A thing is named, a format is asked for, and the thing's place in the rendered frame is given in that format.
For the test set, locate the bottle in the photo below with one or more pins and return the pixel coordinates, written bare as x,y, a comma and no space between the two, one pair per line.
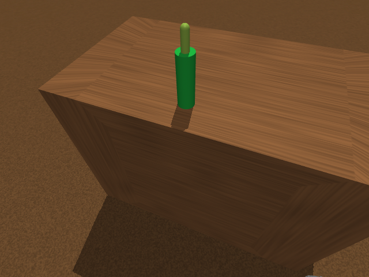
185,57

